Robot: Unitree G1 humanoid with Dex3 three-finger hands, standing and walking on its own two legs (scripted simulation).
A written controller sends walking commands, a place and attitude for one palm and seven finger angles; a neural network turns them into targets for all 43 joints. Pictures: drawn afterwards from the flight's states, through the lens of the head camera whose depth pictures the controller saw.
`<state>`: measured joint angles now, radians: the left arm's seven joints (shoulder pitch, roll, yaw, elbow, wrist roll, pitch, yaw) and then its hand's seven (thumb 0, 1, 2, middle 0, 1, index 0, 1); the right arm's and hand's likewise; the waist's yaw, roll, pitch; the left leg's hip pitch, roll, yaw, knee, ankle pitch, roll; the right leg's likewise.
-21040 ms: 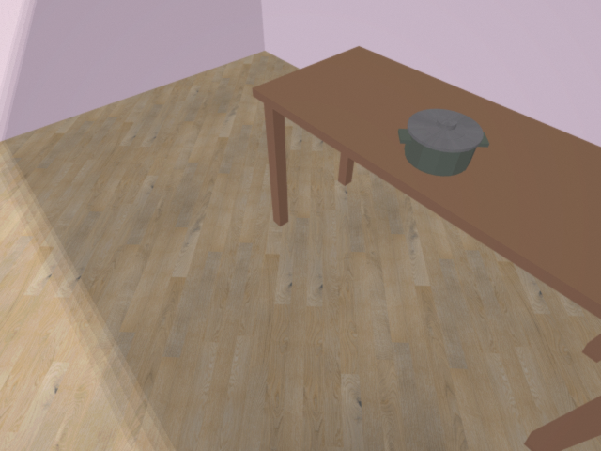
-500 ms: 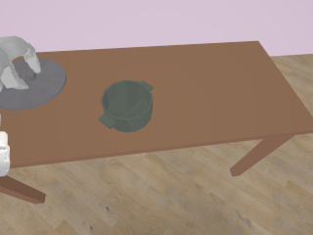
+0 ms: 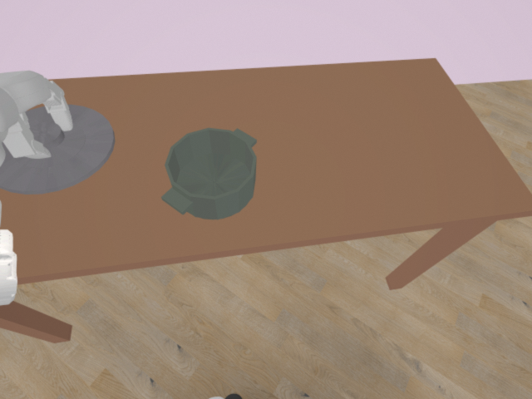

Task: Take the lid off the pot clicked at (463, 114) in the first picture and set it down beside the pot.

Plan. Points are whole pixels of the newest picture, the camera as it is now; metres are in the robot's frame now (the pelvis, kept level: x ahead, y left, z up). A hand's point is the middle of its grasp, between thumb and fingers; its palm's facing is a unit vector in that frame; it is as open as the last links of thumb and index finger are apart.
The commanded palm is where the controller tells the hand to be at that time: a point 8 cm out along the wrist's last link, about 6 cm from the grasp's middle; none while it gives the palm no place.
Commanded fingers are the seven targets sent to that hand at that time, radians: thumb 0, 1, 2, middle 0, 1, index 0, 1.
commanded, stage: lower the lid onto the table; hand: left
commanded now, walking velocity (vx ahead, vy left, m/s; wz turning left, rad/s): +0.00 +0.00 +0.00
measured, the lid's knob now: (45, 136) +0.49 +0.31 +0.08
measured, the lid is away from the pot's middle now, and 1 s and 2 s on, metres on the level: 0.24 0.24 0.24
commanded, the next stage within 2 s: none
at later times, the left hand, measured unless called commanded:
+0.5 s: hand (38, 147) +0.47 +0.31 +0.08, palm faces -0.44 -0.10 -0.89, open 8.0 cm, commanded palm +0.51 +0.31 +0.15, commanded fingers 0.00 0.58 0.96 -0.95 -1.12 -0.84 -1.10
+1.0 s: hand (54, 159) +0.48 +0.31 +0.05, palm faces -0.45 -0.10 -0.89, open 8.0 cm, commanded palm +0.52 +0.31 +0.11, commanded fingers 0.00 0.58 0.96 -0.95 -1.12 -0.84 -1.10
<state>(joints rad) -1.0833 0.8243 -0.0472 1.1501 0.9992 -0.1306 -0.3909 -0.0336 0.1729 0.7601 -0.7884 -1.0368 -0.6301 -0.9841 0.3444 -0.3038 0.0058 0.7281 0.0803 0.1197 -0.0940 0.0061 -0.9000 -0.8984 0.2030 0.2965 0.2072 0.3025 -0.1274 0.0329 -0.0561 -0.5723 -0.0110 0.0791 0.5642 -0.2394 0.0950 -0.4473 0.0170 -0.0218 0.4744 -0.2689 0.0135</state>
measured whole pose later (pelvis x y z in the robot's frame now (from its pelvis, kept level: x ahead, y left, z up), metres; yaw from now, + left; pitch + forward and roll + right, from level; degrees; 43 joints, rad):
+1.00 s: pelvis -0.01 +0.00 -0.01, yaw -1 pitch +18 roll -4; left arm -1.05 0.82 -0.01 1.21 1.04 -0.16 -0.28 -0.03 0.18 0.76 -0.79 -1.04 -0.63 -0.98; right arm 0.37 -0.30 0.01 0.73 0.07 0.13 -0.10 0.00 -0.90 -0.90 0.20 0.30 0.21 0.30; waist -0.16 0.04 -0.08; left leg -0.73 0.01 0.07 0.70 -0.29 0.10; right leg -0.60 0.03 -0.03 0.60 -0.31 0.01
